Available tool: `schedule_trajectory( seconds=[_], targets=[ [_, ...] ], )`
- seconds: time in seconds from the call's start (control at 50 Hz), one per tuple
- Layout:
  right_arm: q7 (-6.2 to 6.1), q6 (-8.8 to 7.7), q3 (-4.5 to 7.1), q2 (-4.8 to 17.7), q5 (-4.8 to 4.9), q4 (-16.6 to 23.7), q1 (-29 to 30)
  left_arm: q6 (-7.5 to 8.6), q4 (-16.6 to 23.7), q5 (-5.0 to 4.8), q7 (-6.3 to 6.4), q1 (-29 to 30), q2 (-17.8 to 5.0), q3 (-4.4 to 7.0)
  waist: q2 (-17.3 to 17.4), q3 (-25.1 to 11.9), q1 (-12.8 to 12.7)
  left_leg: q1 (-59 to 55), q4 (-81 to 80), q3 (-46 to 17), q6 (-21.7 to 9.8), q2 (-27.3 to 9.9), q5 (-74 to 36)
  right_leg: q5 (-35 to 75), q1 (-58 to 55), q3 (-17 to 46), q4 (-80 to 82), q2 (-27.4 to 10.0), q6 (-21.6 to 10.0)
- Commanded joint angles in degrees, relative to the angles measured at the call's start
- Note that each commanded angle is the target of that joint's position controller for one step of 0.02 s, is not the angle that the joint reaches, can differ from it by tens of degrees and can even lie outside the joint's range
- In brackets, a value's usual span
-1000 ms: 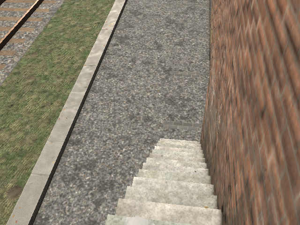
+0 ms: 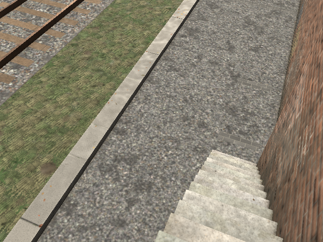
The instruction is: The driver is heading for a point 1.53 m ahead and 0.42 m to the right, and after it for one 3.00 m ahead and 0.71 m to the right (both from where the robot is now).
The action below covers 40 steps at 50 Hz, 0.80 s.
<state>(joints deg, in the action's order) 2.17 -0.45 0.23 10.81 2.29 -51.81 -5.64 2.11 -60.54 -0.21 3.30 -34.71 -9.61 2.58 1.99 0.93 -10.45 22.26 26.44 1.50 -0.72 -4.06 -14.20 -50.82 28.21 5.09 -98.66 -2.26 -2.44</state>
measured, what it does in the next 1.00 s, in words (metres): goes down: right foot 0.21 m lower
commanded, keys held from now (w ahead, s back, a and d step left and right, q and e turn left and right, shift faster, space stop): w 1.00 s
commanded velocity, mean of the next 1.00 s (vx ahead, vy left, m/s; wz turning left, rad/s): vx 0.50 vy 0.00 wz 0.00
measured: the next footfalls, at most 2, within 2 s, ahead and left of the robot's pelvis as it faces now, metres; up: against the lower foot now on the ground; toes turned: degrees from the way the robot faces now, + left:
right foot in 0.72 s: +0.35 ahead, -0.07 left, -0.21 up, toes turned +0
left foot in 1.20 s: +0.41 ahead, +0.12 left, -0.21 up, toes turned -3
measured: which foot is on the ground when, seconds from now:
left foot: down 0.00-0.72, up 0.74-1.00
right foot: up 0.00-0.70, down 0.72-1.00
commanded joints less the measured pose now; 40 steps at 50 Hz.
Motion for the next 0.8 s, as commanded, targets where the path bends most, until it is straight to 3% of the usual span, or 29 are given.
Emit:
schedule_trajectory(
  seconds=[0.02,0.04,0.06,0.08,0.1,0.12,0.14,0.16,0.18,0.22,0.26,0.28,0.3,0.34,0.4,0.44,0.54,0.56,0.58,0.6,0.62,0.66,0.68,0.7,0.72,0.74,0.76,0.78,0.8],
  targets=[
    [0.16,1.48,5.34,13.9,0.02,-1.4,-22.1,0.41,7.9,0.14,-0.71,2.5,-5.5,0.6,13.7,-10.4,13.9,-40.2,-1.4,-17.9,1.0,-12.7,40.2,12.1,43.3,-5.7,-23.7,3.8,-3.3],
    [0.61,1.16,2.57,7.4,-2.31,-0.8,-22.8,0.52,5.9,0.02,-0.86,10.1,-8.7,2.14,2.9,-5.1,16.8,-28.5,6.4,-9.2,0.9,-7.8,18.4,11.9,37.5,-3.6,-25.0,6.2,-4.0],
    [0.0,0.81,1.49,6.2,-3.08,-0.2,-21.7,0.58,8.0,-0.88,-1.17,13.0,-7.0,1.59,1.7,-3.4,15.5,-21.5,6.7,-10.5,0.1,-8.4,8.5,11.2,37.0,-6.6,-25.3,6.2,-4.0],
    [-1.34,0.22,3.36,13.2,-4.24,-1.2,-22.3,0.2,12.0,-0.69,-1.88,8.5,-4.2,0.5,11.4,-8.4,10.7,-20.2,0.6,-22.8,-10.6,-19.2,29.2,12.0,38.3,-5.2,-25.9,3.5,-2.9],
    [-1.61,-0.67,3.13,11.9,-4.25,-1.1,-19.3,-0.13,14.4,1.41,-1.05,11.3,-4.6,0.06,9.6,-4.8,9.7,-13.3,-3.5,-27.0,-11.8,-19.7,54.1,28.3,43.1,1.0,-15.2,2.1,-0.7],
    [-1.23,-0.76,2.04,8.9,-3.48,-1.9,-17.6,-1.15,14.4,2.94,-0.53,15.0,-5.8,0.16,9.5,0.5,9.8,-7.3,-4.9,-28.3,-11.4,-17.2,59.8,31.4,45.6,0.8,-16.3,4.0,1.2],
    [-1.53,-1.17,0.29,6.0,-3.03,0.4,-15.2,-2.06,14.6,2.46,-0.85,17.3,-5.1,-0.04,3.2,4.8,8.1,-2.0,-7.1,-26.2,-8.7,-15.0,60.3,37.7,46.6,1.8,-12.0,5.3,3.0],
    [-2.86,-1.75,-0.81,5.8,-2.3,1.6,-9.9,-2.8,17.3,1.35,-1.42,19.9,-1.8,-1.55,6.5,7.2,5.4,4.1,-8.3,-26.9,-8.3,-16.2,58.8,42.1,44.8,4.0,-4.9,4.5,5.3],
    [-3.15,-1.99,-1.31,5.4,-2.49,1.9,-8.5,-3.39,17.8,1.48,-2.18,20.2,-1.4,-2.1,5.0,7.8,4.0,7.2,-8.5,-26.0,-7.6,-13.9,58.9,46.9,41.8,3.2,-0.7,4.4,5.9],
    [-2.76,-2.83,-1.36,6.9,-2.2,1.2,-10.2,-4.67,13.6,1.09,-2.6,17.4,-2.4,-1.44,3.1,5.0,2.6,8.7,-5.1,-22.7,-7.6,-10.4,52.8,55.1,35.2,2.7,0.4,5.7,6.8],
    [-3.33,-3.48,-0.99,7.5,-0.49,0.7,-11.5,-5.04,15.3,2.92,-2.62,23.5,-4.5,-0.87,2.7,8.2,4.4,4.1,-2.8,-23.3,-6.1,-8.5,51.3,64.1,39.5,4.5,10.0,6.7,6.3],
    [-3.05,-3.43,-0.82,8.2,-0.64,0.5,-14.4,-5.16,15.1,2.96,-2.52,25.0,-5.8,-0.47,3.1,8.4,5.7,0.5,-2.2,-23.6,-6.7,-7.9,52.0,65.7,40.3,6.0,15.4,7.0,5.9],
    [-2.46,-3.52,-0.37,8.6,-0.44,0.8,-13.1,-4.55,15.4,1.89,-2.85,28.1,-6.1,-0.78,3.7,9.7,6.6,1.2,-2.6,-21.0,-5.5,-6.8,50.4,70.1,38.0,4.9,22.7,5.8,6.2],
    [-2.36,-3.71,-0.01,9.2,-0.62,1.5,-12.9,-4.49,16.5,2.27,-4.2,32.4,-6.2,-0.87,3.3,9.3,7.2,4.1,-2.6,-20.9,-7.2,-6.4,54.2,77.6,28.9,1.6,30.4,4.1,6.2],
    [-2.26,-2.5,0.23,8.7,-2.61,0.6,-17.0,-5.02,16.7,2.49,-5.39,36.9,-6.1,-0.34,2.3,7.7,11.1,-2.9,2.3,-21.4,-9.7,-5.9,55.7,76.0,27.7,0.5,35.9,3.9,5.2],
    [-1.8,-1.9,0.51,8.0,-3.96,1.0,-18.0,-3.89,18.3,2.82,-5.89,39.9,-6.3,-0.37,2.7,7.9,13.5,-5.5,6.9,-19.8,-11.8,-5.4,51.4,76.8,22.0,-0.4,48.2,3.0,4.0],
    [-2.09,-0.71,1.07,7.4,-5.21,2.8,-16.7,-1.97,21.7,-0.53,-5.93,44.2,-3.7,-0.54,0.8,7.4,17.0,-5.0,16.8,-16.9,-12.5,-4.6,45.1,83.6,7.9,-1.7,72.2,-0.9,1.7],
    [-2.55,-1.32,1.21,6.5,-4.39,2.0,-16.0,-1.24,21.2,-0.26,-5.37,42.2,-3.3,-0.34,2.1,4.1,16.8,-2.8,19.9,-16.6,-11.7,-4.5,41.6,85.7,1.9,0.5,70.7,-1.2,0.5],
    [-2.53,-1.33,1.21,6.5,-4.9,2.5,-15.8,-1.17,21.7,-0.58,-4.83,42.6,-3.1,-0.7,1.9,2.1,17.9,-4.1,23.9,-14.8,-11.4,-3.6,40.4,85.3,0.5,-0.7,72.6,-0.9,0.6],
    [-2.42,-1.61,1.07,6.2,-5.03,2.7,-16.8,-1.39,22.1,-0.82,-5.13,43.0,-2.9,-1.04,-0.2,1.0,18.4,-4.6,25.5,-15.0,-11.1,-3.5,37.9,83.3,-0.8,-2.5,74.2,-0.3,0.1],
    [-2.7,-1.41,1.03,5.9,-5.54,1.3,-21.0,-0.67,23.5,-1.17,-5.15,45.6,-3.0,-1.27,-4.4,5.2,21.2,-6.3,26.8,-14.8,-11.3,-3.3,29.7,76.5,0.4,-3.5,82.6,-0.8,-0.3],
    [-3.84,-0.08,2.47,10.0,-5.66,-0.5,-22.6,-0.74,19.5,-1.34,-4.52,37.6,-4.0,-0.27,-3.4,3.7,20.2,-4.8,36.3,-14.2,-12.3,-2.6,17.5,68.3,-8.7,-5.3,83.2,0.7,-0.9],
    [-4.18,0.54,2.91,11.2,-5.87,-0.5,-23.6,-0.78,16.6,-1.72,-4.12,28.9,-5.2,0.3,-4.1,0.8,17.1,-4.5,45.3,-13.9,-12.3,-0.9,21.3,66.9,-15.1,-3.1,85.8,-0.8,-2.5],
    [-4.57,1.37,4.2,11.9,-6.39,-0.5,-27.8,-1.47,14.0,-1.57,-3.55,26.1,-8.8,1.61,-10.0,-1.3,18.3,-2.7,54.6,-12.8,-11.8,2.7,39.0,67.4,-19.8,3.1,87.6,-5.1,-3.0],
    [-4.13,0.95,3.7,9.1,-5.65,-0.3,-28.7,-1.74,11.7,-1.03,-3.85,18.6,-8.3,0.77,-11.7,-5.6,16.4,8.3,68.0,-9.1,-10.1,5.7,53.7,88.8,-32.4,3.6,71.2,-6.6,-3.3],
    [-3.44,1.07,2.26,3.0,-4.6,-0.5,-29.8,-2.24,9.3,-1.2,-4.1,9.4,-10.7,1.03,-18.0,-13.7,13.2,23.6,88.9,-6.8,-8.2,10.6,82.0,104.2,-45.4,5.2,52.2,-11.8,-6.7],
    [-4.65,1.13,1.82,2.6,-2.87,2.9,-26.3,-2.79,7.2,-3.8,-4.5,6.3,-12.5,1.32,-17.5,-15.6,11.2,35.1,99.1,-3.5,-5.5,9.0,78.0,112.2,-50.1,9.5,48.2,-18.7,-9.3],
    [-5.11,1.34,2.24,5.7,-4.05,4.9,-21.9,-3.05,6.3,-4.9,-4.09,4.4,-14.0,2.46,-12.0,-14.3,9.9,42.5,100.2,-4.5,-3.6,8.5,68.1,100.7,-49.7,15.6,55.2,-19.5,-13.2],
    [-4.89,1.79,2.31,6.9,-5.68,4.7,-16.7,-3.32,7.1,-4.78,-3.84,7.3,-13.3,2.1,-7.1,-7.9,10.5,46.5,97.6,-4.2,-2.2,8.6,60.6,88.9,-43.1,16.9,59.5,-17.1,-12.8]
  ],
)
Velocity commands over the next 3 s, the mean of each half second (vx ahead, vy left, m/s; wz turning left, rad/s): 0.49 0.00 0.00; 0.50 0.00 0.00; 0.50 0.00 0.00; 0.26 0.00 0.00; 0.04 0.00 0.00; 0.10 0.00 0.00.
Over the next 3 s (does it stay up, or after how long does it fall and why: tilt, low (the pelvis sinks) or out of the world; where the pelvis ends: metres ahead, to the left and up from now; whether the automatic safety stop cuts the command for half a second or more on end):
stays up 0.55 -0.22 -0.48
